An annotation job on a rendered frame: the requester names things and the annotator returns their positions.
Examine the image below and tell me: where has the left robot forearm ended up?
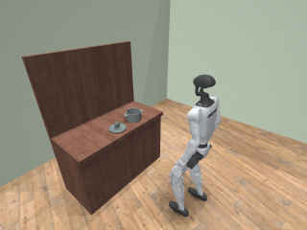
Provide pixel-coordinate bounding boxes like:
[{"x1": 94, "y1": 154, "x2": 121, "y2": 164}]
[{"x1": 177, "y1": 139, "x2": 197, "y2": 170}]

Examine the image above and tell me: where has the lid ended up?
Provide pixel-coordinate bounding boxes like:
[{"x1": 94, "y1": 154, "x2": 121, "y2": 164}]
[{"x1": 108, "y1": 123, "x2": 127, "y2": 133}]

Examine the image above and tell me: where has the left robot upper arm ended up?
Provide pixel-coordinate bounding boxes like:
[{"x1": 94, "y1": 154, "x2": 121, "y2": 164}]
[{"x1": 187, "y1": 107, "x2": 201, "y2": 148}]

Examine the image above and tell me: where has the robot left hand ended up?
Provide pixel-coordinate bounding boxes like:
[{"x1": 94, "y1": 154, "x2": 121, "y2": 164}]
[{"x1": 169, "y1": 165, "x2": 183, "y2": 184}]

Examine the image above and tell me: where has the right robot upper arm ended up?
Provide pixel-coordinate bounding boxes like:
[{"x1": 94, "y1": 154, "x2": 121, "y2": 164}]
[{"x1": 210, "y1": 97, "x2": 221, "y2": 126}]

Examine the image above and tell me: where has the table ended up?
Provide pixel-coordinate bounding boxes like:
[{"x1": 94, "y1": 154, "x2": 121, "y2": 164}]
[{"x1": 22, "y1": 41, "x2": 163, "y2": 216}]

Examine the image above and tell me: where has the robot head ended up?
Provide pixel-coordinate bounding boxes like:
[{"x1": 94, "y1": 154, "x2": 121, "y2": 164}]
[{"x1": 193, "y1": 74, "x2": 216, "y2": 108}]

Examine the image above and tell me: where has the robot left foot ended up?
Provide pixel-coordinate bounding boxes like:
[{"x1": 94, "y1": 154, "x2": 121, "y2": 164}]
[{"x1": 169, "y1": 201, "x2": 189, "y2": 217}]

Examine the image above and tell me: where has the pot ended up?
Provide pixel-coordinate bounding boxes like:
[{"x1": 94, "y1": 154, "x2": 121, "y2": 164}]
[{"x1": 124, "y1": 107, "x2": 144, "y2": 123}]

